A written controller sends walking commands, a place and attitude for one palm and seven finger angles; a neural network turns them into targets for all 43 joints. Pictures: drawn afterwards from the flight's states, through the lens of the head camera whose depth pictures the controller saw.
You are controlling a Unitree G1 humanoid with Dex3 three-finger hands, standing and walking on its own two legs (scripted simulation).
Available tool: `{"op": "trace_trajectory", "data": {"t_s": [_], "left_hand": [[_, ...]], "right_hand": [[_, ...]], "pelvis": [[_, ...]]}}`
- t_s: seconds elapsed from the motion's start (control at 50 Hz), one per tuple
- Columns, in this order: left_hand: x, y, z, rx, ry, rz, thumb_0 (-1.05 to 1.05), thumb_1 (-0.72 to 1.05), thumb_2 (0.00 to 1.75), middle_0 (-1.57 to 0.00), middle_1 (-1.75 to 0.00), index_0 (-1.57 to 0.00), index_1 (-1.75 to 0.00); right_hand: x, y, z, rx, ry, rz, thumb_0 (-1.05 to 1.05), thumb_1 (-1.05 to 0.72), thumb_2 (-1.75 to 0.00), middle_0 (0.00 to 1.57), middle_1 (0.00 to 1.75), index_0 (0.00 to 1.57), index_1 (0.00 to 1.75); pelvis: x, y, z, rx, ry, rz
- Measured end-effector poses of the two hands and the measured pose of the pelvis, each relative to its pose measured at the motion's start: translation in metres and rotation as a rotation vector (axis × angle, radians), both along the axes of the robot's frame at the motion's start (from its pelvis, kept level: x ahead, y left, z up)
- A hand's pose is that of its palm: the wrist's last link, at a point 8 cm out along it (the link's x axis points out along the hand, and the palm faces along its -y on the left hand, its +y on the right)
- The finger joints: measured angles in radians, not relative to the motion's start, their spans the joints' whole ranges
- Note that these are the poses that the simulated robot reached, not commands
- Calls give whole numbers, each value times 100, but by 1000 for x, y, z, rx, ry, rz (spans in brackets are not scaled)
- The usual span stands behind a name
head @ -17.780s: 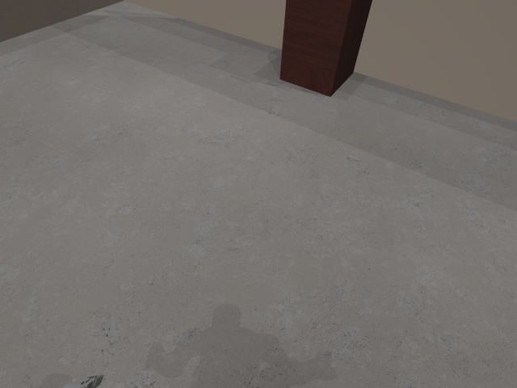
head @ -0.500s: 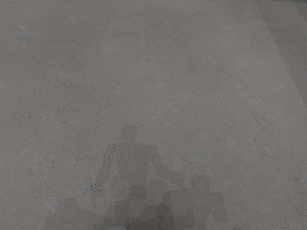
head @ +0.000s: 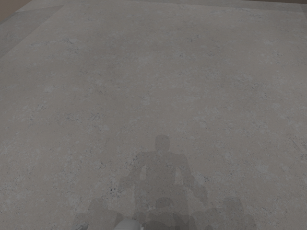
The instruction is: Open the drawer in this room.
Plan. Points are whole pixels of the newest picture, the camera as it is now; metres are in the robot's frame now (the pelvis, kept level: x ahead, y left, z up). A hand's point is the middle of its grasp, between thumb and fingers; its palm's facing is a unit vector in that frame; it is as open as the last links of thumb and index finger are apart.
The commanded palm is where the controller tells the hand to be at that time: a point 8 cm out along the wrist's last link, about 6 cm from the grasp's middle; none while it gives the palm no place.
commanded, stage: turn or walk to find it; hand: left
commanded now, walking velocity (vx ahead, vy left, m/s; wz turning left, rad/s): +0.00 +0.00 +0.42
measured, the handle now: out of the picture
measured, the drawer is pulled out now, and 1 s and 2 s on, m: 0.00 0.00 0.00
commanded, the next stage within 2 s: none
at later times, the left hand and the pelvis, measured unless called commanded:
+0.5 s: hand out of the picture +0.00 +0.27 -0.17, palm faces +0.24 -0.94 -0.23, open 7.4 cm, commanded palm none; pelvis -0.01 +0.05 +0.01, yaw +12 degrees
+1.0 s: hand out of the picture -0.02 +0.18 -0.14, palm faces +0.41 -0.87 -0.27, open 7.4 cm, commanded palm none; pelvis -0.02 -0.03 +0.01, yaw +26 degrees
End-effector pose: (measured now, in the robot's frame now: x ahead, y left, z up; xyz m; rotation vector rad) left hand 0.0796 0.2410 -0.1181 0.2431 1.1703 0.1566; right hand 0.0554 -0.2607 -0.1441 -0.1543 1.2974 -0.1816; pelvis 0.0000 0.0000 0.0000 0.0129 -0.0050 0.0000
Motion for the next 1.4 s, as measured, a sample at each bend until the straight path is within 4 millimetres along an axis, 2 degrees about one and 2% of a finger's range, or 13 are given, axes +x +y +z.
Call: {"op": "trace_trajectory", "data": {"t_s": [0.08,0.16,0.28,0.36,0.48,0.58,0.74,0.84,0.98,1.1,1.18,1.32,1.4], "left_hand": [[-21,-3,-2,-21,41,43,0,90,90,-20,-30,-20,-30],[-46,4,-11,-45,80,99,0,90,90,-20,-30,-20,-30],[-88,38,-38,-76,141,209,0,90,90,-20,-30,-20,-30],[-104,56,-37,-71,188,254,1,91,90,-20,-30,-20,-30],[-100,71,-21,-63,133,286,1,91,90,-19,-30,-20,-30],[-88,71,-13,-49,75,299,1,91,90,-19,-30,-20,-30],[-62,44,-1,-28,-26,306,1,91,90,-19,-30,-20,-30],[-67,15,3,7,-73,329,0,91,90,-20,-30,-20,-30],[-118,-19,9,1,-2,433,0,90,90,-20,-30,-20,-30],[-167,-38,4,-26,62,537,1,90,90,-20,-30,-20,-30],[-208,-45,-4,-53,118,606,0,90,90,-20,-30,-20,-30],[-287,-41,-33,-110,218,728,0,90,90,-20,-30,-20,-30],[-305,-32,-32,-120,244,767,1,91,90,-20,-30,-20,-30]], "right_hand": [[3,1,7,-6,32,38,1,-91,-90,20,30,20,30],[14,12,12,-19,41,92,1,-91,-90,20,30,19,30],[45,46,17,-57,-32,189,1,-91,-90,20,30,19,30],[54,68,29,-67,-71,225,1,-91,-90,20,30,20,30],[56,86,37,-53,-72,261,1,-91,-90,20,30,20,30],[50,86,35,-34,-58,271,0,-90,-90,20,30,20,30],[33,55,18,-10,11,282,1,-90,-90,20,30,20,30],[33,26,-2,13,40,299,1,-90,-90,20,30,20,30],[50,6,1,9,63,372,1,-91,-90,20,30,20,30],[67,13,6,-10,85,468,1,-91,-90,20,30,19,30],[87,36,10,-22,56,547,1,-91,-90,20,30,19,30],[120,103,22,-32,-113,688,1,-91,-90,20,30,19,30],[119,129,35,-31,-159,739,1,-91,-90,20,30,20,30]], "pelvis": [[1,0,5,5,3,38],[0,7,5,0,4,76],[-3,30,-8,-26,1,134],[-5,41,-1,-37,-5,151],[-8,48,11,-50,-1,195],[-9,44,13,-45,-2,233],[-13,18,9,-27,4,305],[-14,-9,-1,-8,4,351],[-17,-27,8,15,-7,434],[-21,-30,10,24,2,499],[-29,-25,9,18,7,534],[-53,-4,-5,-17,4,598],[-62,4,1,-25,-13,622]]}}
